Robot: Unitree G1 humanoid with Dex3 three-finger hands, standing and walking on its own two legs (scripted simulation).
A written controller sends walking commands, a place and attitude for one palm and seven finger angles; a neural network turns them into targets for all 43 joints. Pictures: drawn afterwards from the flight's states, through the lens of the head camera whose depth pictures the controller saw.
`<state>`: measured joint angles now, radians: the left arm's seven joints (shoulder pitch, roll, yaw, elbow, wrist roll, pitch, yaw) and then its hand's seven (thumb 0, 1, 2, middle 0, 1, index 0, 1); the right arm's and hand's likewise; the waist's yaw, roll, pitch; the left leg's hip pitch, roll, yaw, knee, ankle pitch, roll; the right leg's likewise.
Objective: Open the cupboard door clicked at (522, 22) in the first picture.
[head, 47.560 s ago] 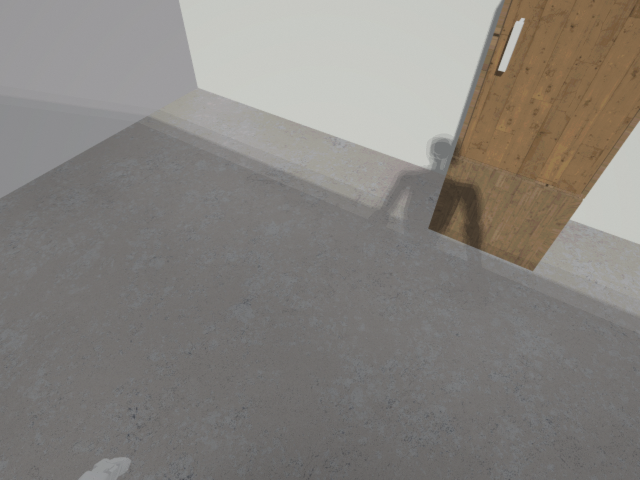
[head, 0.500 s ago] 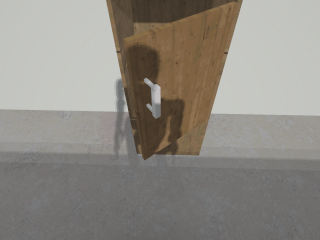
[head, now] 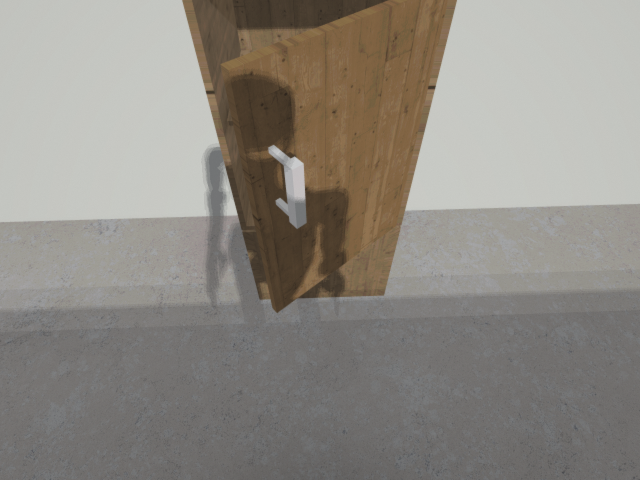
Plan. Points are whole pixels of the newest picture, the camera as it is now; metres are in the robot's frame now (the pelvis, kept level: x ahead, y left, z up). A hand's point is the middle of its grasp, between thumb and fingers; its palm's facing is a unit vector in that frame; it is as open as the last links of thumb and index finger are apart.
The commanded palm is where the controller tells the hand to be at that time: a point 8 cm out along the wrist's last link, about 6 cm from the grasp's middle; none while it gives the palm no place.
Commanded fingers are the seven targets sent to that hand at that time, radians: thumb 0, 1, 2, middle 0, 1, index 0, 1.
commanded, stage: walk to a spot facing it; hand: left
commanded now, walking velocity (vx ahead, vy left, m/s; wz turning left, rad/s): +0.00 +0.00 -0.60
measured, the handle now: (287, 187) +0.51 +0.09 +0.05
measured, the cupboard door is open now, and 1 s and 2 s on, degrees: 38 38 38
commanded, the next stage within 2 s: none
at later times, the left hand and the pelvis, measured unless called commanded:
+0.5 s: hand out of the picture +0.10 +0.13 -0.17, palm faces -0.20 -0.94 -0.29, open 7.4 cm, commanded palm none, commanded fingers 0.00 0.90 0.90 -0.20 -0.30 -0.20 -0.30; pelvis -0.01 -0.06 -0.01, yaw -15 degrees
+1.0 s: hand (273, 415) +0.23 +0.09 -0.17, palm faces -0.52 -0.82 -0.24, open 7.4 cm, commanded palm none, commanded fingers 0.00 0.90 0.90 -0.20 -0.30 -0.20 -0.30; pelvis +0.03 -0.04 +0.00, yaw -33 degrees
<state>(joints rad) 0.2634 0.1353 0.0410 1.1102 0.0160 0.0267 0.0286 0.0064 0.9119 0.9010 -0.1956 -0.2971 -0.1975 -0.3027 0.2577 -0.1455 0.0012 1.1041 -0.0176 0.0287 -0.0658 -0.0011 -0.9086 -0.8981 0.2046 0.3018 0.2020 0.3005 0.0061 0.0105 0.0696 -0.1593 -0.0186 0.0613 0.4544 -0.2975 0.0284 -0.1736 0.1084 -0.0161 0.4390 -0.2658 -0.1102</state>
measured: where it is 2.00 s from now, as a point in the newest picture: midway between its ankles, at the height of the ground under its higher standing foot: outside the picture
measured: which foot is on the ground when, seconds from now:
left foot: down 0.00-0.34, up 0.36-0.72, down 0.74-1.00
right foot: down 0.00-0.08, up 0.10-0.32, down 0.34-0.72, up 0.74-1.00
